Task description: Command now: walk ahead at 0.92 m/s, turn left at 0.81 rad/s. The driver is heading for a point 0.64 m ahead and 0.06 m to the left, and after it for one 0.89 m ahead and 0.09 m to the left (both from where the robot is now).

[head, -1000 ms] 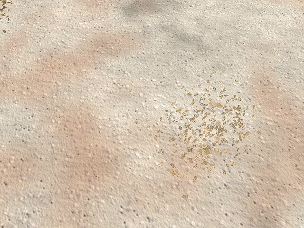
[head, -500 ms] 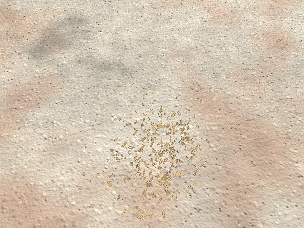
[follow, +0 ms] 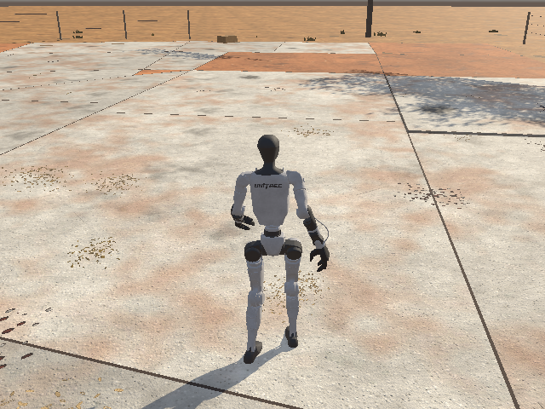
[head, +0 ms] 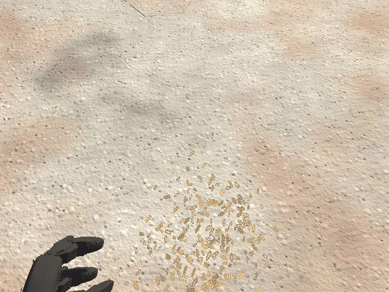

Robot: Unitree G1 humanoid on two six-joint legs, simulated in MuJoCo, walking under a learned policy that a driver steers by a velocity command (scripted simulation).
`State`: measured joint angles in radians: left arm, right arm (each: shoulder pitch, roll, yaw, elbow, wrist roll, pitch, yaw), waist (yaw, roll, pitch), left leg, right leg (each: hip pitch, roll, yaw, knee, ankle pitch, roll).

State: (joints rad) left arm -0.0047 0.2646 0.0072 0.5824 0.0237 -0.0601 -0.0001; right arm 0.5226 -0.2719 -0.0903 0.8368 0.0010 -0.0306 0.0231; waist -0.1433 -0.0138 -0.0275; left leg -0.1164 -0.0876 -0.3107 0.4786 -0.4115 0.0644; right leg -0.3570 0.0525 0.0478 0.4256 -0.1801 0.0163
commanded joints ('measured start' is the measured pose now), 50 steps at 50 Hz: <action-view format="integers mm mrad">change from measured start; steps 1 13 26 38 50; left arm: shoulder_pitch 410 347 350 366 377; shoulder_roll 327 83 135 46 148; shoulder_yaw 109 42 24 30 81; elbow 19 172 123 200 164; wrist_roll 45 7 -11 9 -8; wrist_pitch -14 -68 -22 12 37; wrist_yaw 50 7 2 -63 4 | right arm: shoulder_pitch -164 -547 -219 -240 -256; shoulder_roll -39 -60 -186 -127 -74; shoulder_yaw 3 47 2 32 62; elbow -163 -287 -132 -68 -167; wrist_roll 50 -34 -52 15 -35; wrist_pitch -51 27 -13 -103 58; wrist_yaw -5 82 -28 -59 -64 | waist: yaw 300 142 118 197 131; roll -281 -80 -83 90 86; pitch -291 180 5 1 -55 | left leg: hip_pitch -707 -762 59 63 -346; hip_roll -51 177 362 177 131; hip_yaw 140 349 -127 555 261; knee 525 603 -224 -23 762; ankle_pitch -129 313 111 1232 58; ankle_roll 29 23 221 -51 -107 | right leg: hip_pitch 892 305 -346 47 48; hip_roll -482 -256 -179 41 -198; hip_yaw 595 -179 12 -266 297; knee -162 -321 1070 174 -130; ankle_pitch -575 347 -113 450 607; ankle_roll -144 -70 -55 -95 -269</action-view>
